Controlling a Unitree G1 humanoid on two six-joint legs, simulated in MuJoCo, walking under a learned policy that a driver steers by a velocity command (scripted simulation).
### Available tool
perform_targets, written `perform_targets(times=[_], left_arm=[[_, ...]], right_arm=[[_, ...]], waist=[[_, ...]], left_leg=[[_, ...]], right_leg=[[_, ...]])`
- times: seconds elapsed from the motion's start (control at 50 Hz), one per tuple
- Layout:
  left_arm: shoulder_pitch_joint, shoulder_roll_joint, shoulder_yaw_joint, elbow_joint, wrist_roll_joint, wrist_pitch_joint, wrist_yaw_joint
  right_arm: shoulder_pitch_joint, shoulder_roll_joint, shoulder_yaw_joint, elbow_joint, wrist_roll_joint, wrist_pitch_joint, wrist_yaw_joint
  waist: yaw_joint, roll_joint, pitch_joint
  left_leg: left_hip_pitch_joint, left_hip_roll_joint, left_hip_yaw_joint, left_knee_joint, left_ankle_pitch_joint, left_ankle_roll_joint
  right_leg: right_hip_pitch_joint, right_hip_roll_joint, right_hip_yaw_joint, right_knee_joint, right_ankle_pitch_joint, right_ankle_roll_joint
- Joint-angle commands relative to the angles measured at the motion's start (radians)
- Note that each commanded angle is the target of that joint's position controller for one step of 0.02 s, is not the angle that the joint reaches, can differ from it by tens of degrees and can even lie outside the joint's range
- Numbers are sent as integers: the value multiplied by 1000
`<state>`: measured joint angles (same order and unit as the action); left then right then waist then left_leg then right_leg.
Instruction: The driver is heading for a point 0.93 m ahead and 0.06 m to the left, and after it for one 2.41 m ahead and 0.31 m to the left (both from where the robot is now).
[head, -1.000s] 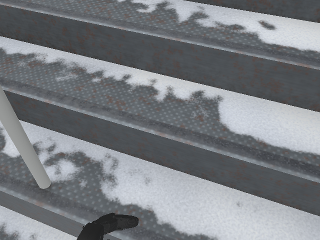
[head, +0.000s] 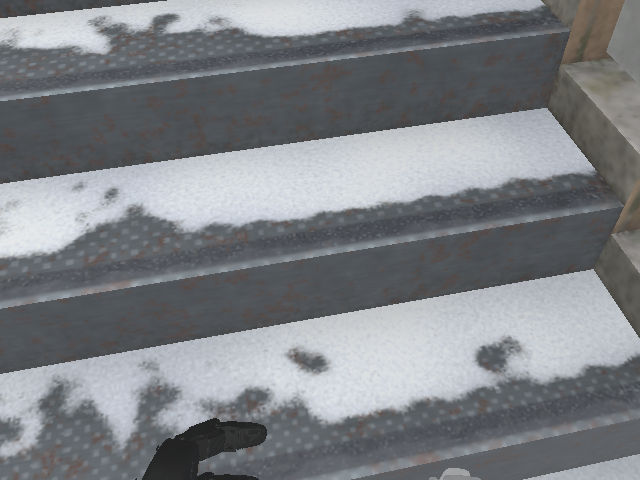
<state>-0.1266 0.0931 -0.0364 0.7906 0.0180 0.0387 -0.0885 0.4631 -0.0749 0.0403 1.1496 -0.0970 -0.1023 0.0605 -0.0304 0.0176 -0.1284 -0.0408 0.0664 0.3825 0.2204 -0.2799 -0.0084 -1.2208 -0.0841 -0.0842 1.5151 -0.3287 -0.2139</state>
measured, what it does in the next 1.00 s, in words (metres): climbs: right foot 0.17 m higher, then left foot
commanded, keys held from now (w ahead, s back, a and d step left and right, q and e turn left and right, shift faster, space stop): e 0.08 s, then no key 0.14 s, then w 0.78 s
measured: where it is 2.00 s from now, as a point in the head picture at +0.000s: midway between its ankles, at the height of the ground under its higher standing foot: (345, 237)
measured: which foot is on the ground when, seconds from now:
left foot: down 0.00-0.10, up 0.12-0.56, down 0.58-1.00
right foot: up 0.00-0.00, down 0.02-0.60, up 0.62-1.00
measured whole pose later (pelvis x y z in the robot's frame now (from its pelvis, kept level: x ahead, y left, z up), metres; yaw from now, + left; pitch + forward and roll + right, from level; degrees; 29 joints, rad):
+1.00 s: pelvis +0.34 -0.02 +0.17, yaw -10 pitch +5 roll -4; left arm -0.14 0.07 -0.04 0.53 0.00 -0.01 -0.02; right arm 0.59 -0.08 -0.01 1.04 0.01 -0.09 -0.03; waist -0.08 0.01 0.02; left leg 0.19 0.06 0.05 0.05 -0.29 0.03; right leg -1.27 -0.08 -0.20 1.52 -0.42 -0.16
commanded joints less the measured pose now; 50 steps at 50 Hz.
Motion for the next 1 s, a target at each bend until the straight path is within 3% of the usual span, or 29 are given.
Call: perform_targets(times=[0.02,0.04,0.06,0.08,0.1,0.12,0.14,0.16,0.22,0.26,0.32,0.36,0.38,0.46,0.54,0.58,0.6,0.62,0.64,0.68,0.7,0.72,0.8,0.9,0.92,0.94,0.96,0.98,1.0], left_arm=[[45,35,17,-57,-19,-19,-12],[111,70,31,-25,-18,-47,-2],[151,120,29,-12,-34,-53,20],[242,147,50,-24,-17,-48,44],[291,225,77,-12,2,-46,75],[378,268,88,-27,37,-48,85],[431,346,123,5,60,-57,90],[385,349,131,23,59,-65,87],[154,179,84,69,-13,-105,46],[85,88,60,60,4,-107,43],[284,121,66,133,30,-118,37],[337,188,87,126,14,-124,29],[291,188,82,91,11,-145,28],[130,238,90,11,4,-155,35],[194,218,102,51,-12,-165,11],[305,186,99,91,-12,-133,0],[360,138,91,112,6,-121,-4],[362,67,73,70,36,-128,-7],[164,93,77,22,32,-138,9],[104,92,60,35,-9,-137,43],[124,88,64,-52,75,-149,56],[78,95,62,-69,72,-134,54],[-28,41,48,-187,33,-95,68],[-178,12,18,-340,15,-74,78],[-229,-17,3,-388,-1,-64,76],[-194,10,2,-381,-9,-54,66],[-202,-41,-14,-398,-14,-53,61],[-92,-18,-5,-352,-40,-58,63],[44,3,17,-306,-27,-53,85]], right_arm=[[-40,-288,-65,-109,49,-50,-15],[-46,-300,-77,-129,70,-55,-10],[63,-250,-75,-138,42,-62,-11],[-23,-308,-97,-169,43,-58,-10],[-90,-245,-91,-214,17,-52,7],[-198,-205,-97,-263,47,-33,8],[-182,-205,-112,-265,81,-12,22],[-175,-179,-111,-258,83,-2,37],[-118,-94,-67,-214,53,-6,-2],[-72,-154,-76,-154,49,16,-20],[-240,-211,-91,-190,34,31,-17],[-302,-240,-95,-201,36,32,-24],[-264,-246,-105,-186,17,25,-28],[-161,-256,-112,-167,16,28,-17],[-129,-215,-106,-216,42,25,-44],[-43,-198,-100,-186,63,3,-53],[20,-200,-98,-170,55,-16,-63],[55,-320,-116,-186,64,-39,-74],[90,-277,-115,-167,19,-26,-63],[50,-217,-104,-133,-21,-1,-38],[52,-191,-91,-193,109,-20,-67],[12,-156,-72,-186,122,-36,-83],[130,-172,-86,-157,77,-54,-85],[211,-109,-78,-128,85,-12,-79],[262,-79,-72,-92,99,1,-91],[240,-92,-69,-110,105,10,-99],[236,-118,-74,-116,115,15,-111],[122,-147,-65,-167,127,7,-102],[143,-227,-88,-191,128,-10,-92]], waist=[[126,115,0],[142,112,-18],[82,38,-184],[148,85,-228],[155,-10,-205],[195,-153,-214],[198,-187,-264],[162,-191,-188],[-18,-12,-36],[-39,41,-80],[5,-6,-83],[48,-66,-45],[25,-115,-15],[-21,-44,18],[-10,-130,75],[7,-35,67],[-5,47,34],[4,324,4],[-114,292,81],[-80,33,171],[31,-138,153],[29,-111,167],[-8,13,258],[-50,66,263],[-67,132,285],[-55,92,266],[-58,80,241],[30,40,160],[75,106,8]], left_leg=[[119,294,-54,51,1385,172],[175,285,-49,145,1487,152],[-45,236,-87,271,1460,91],[-143,149,-84,363,1199,108],[-376,81,-137,494,816,103],[-569,-18,-268,860,118,38],[-614,-61,-506,1294,91,22],[-716,-91,-620,1504,174,45],[-843,-84,-620,1624,203,84],[-869,-38,-614,1553,257,65],[-931,-5,-525,1451,175,13],[-947,1,-458,1365,37,-21],[-850,6,-431,1371,95,-21],[-588,-8,-386,1227,166,-58],[-328,0,-344,618,-173,-99],[-203,-62,-281,304,-155,-60],[-92,-9,-411,278,-99,22],[140,239,-915,164,37,359],[202,312,-1236,49,-68,484],[139,250,-1005,133,1,365],[39,278,-865,69,21,240],[-30,237,-797,46,90,217],[13,211,-696,-4,170,243],[87,123,-500,-129,75,182],[25,118,-490,-204,191,201],[-48,98,-422,-280,347,218],[-100,124,-410,-338,514,212],[-174,97,-326,-248,1022,209],[-141,140,-336,-67,1449,202]], right_leg=[[279,95,-41,-234,18,36],[355,119,-22,-375,116,16],[663,88,148,-269,405,-48],[809,121,196,-402,294,-39],[984,82,326,-556,186,-60],[1006,-48,685,-845,73,-113],[958,-124,898,-1026,67,-135],[856,-108,853,-1069,-55,-116],[634,-25,615,-1005,47,-54],[641,-15,506,-1042,85,-32],[700,6,391,-1067,-23,-33],[746,-21,381,-1145,-85,-50],[684,-24,382,-1186,-60,-48],[547,-34,327,-1179,-96,-97],[723,-77,340,-1075,-32,-101],[759,-43,326,-891,-54,-128],[653,5,302,-680,15,-81],[265,186,166,-434,-80,64],[-37,254,287,-64,-149,86],[-268,229,379,299,152,34],[-31,74,182,197,118,119],[7,65,135,239,89,157],[-238,41,73,584,-62,131],[-329,-14,-49,381,-206,92],[-246,-26,-67,320,-208,85],[-49,-11,-143,133,-139,88],[152,-14,-137,-10,-107,52],[482,59,-192,-197,-33,24],[719,126,-209,-214,-3,19]])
